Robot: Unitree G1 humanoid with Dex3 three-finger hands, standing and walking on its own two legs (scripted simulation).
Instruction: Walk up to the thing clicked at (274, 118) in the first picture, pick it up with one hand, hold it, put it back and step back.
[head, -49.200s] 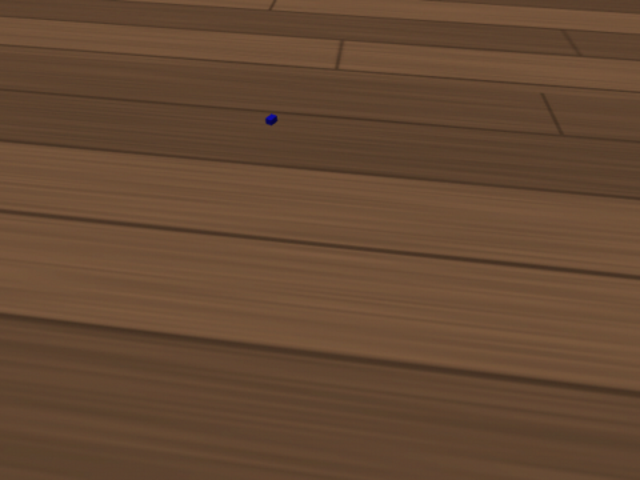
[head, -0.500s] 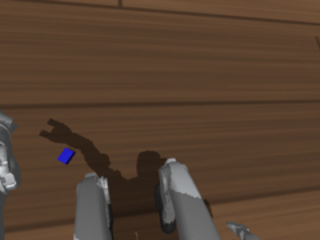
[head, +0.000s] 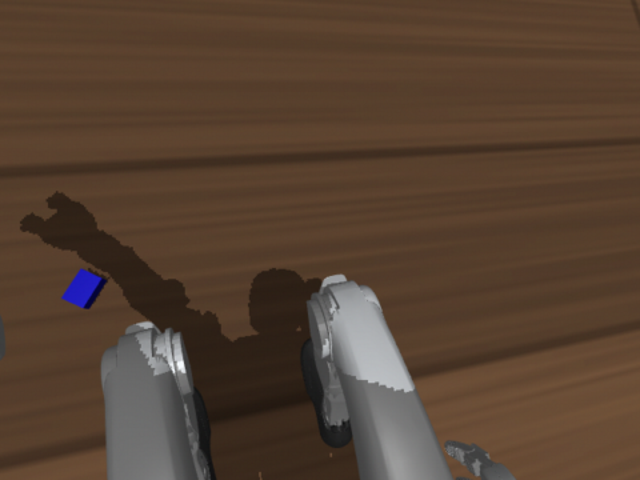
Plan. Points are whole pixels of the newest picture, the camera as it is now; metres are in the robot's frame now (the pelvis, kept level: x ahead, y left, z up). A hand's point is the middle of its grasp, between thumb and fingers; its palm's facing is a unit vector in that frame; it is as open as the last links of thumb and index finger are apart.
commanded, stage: withdraw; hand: left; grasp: from above
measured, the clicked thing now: (84, 289) +0.41 +0.26 -0.40
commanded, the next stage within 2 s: home in 0.20 s
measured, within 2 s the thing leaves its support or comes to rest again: neither
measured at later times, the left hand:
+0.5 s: hand out of the picture +0.48 +0.32 -0.18, palm faces -0.46 -0.06 -0.89, open 11.4 cm
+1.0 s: hand out of the picture +0.45 +0.34 -0.03, palm faces -0.42 -0.10 -0.90, open 11.4 cm
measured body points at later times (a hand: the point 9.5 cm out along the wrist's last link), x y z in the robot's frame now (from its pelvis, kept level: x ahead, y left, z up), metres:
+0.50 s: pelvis +0.00 +0.00 -0.05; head +0.24 +0.06 +0.33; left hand +0.50 +0.32 -0.13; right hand +0.05 -0.27 -0.16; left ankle +0.07 +0.12 -0.38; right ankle +0.11 -0.14 -0.38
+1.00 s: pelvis -0.01 +0.01 +0.05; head +0.19 +0.06 +0.45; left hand +0.47 +0.34 +0.02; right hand +0.08 -0.27 -0.06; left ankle +0.07 +0.12 -0.38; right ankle +0.11 -0.14 -0.38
